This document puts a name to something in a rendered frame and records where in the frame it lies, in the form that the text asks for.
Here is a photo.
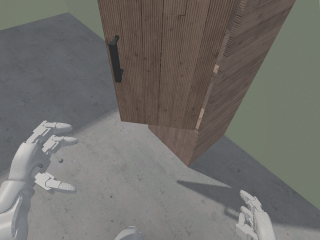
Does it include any left robot thigh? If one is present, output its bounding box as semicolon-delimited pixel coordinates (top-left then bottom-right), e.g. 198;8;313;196
114;229;144;240

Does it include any left robot shin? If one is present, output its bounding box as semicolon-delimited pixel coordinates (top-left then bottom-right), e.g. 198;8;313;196
127;226;137;230

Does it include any left robot hand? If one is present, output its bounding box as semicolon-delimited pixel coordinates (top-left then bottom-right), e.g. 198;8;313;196
8;120;79;195

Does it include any left robot forearm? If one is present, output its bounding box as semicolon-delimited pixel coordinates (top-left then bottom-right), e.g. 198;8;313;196
0;180;35;240

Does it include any handle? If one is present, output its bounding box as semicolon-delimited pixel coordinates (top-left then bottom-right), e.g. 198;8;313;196
108;35;124;83

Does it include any right robot hand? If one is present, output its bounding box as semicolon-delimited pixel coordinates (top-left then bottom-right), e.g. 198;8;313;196
236;190;277;240

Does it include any cupboard door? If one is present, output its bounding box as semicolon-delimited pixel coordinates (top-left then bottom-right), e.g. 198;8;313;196
97;0;235;130

